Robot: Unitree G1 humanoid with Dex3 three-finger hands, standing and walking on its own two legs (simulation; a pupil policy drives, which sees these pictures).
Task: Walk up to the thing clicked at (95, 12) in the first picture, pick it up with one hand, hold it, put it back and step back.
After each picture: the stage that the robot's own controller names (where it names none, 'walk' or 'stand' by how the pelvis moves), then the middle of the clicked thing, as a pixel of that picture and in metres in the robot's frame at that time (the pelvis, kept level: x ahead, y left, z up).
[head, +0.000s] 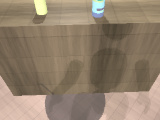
stand; out of the picture +0.90 -0.07 +0.10
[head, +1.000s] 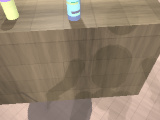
walk; out of the picture +0.80 +0.10 +0.13
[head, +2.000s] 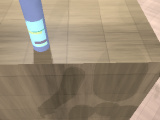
stand; (35, 21) +0.55 +0.22 +0.13
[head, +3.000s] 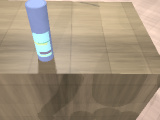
stand; (41, 33) +0.54 +0.19 +0.10
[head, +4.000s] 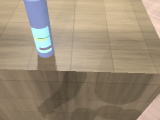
stand; (41, 28) +0.53 +0.18 +0.11
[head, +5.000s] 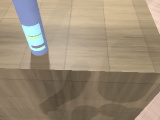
stand; (32, 25) +0.52 +0.21 +0.12
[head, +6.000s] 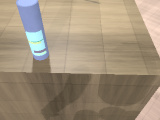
stand; (35, 32) +0.54 +0.20 +0.10
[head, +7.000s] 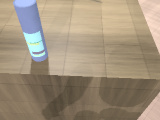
stand; (33, 33) +0.52 +0.21 +0.10
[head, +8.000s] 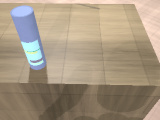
stand; (31, 41) +0.50 +0.21 +0.10
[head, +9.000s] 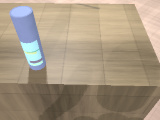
stand; (30, 41) +0.49 +0.22 +0.10
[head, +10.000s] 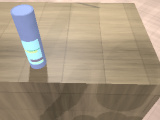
rise first; (31, 40) +0.50 +0.21 +0.10
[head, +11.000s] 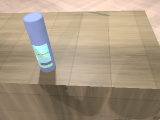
rise first; (41, 45) +0.50 +0.22 +0.10
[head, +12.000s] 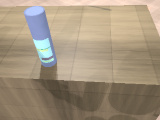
go down; (42, 39) +0.51 +0.21 +0.10
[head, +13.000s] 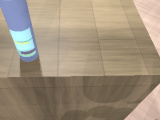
go down; (21, 30) +0.50 +0.19 +0.12
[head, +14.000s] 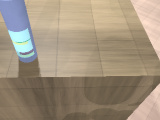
approach; (20, 30) +0.50 +0.20 +0.13
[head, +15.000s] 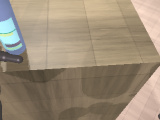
close in; (3, 20) +0.51 +0.22 +0.15
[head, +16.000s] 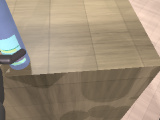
lift; (7, 36) +0.45 +0.21 +0.15
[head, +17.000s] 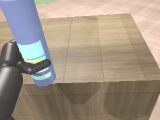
lift; (33, 45) +0.33 +0.14 +0.26
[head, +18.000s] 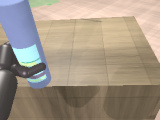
hold; (28, 48) +0.32 +0.16 +0.26
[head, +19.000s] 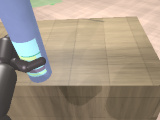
hold; (28, 42) +0.32 +0.16 +0.27
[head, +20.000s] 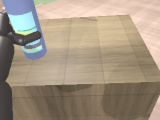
crouch; (23, 17) +0.39 +0.16 +0.31
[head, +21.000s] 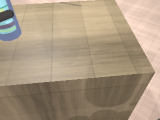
lower; out of the picture +0.48 +0.21 +0.30
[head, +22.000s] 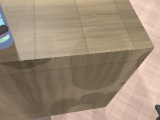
lower; out of the picture +0.51 +0.21 +0.17
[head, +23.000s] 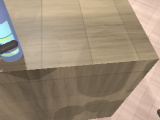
lower; out of the picture +0.48 +0.21 +0.16
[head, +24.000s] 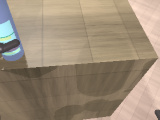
lower; (0, 23) +0.48 +0.21 +0.16
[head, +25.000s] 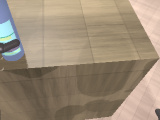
lower; (0, 24) +0.48 +0.21 +0.16
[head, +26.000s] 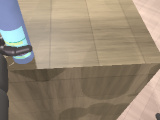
open; (13, 29) +0.47 +0.19 +0.15
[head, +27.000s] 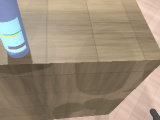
sink last; (7, 20) +0.47 +0.19 +0.16
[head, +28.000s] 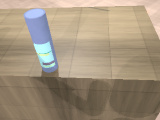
sink last; (43, 43) +0.48 +0.20 +0.13
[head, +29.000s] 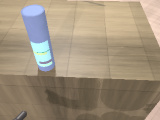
stand; (40, 42) +0.47 +0.19 +0.11
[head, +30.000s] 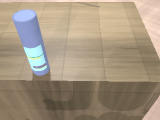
stand; (34, 46) +0.46 +0.20 +0.11
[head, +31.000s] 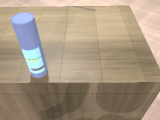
stand; (32, 49) +0.46 +0.20 +0.11
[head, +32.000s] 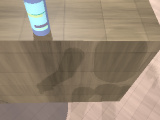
walk; (35, 3) +0.58 +0.17 +0.12
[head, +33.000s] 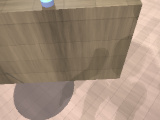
walk; out of the picture +0.85 +0.24 +0.12
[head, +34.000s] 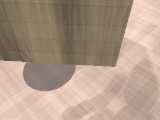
stand; out of the picture +1.19 +0.17 +0.12
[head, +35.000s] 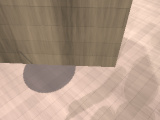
stand; out of the picture +1.18 +0.17 +0.10
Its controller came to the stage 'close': yes
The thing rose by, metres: 0.20
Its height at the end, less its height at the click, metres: +0.00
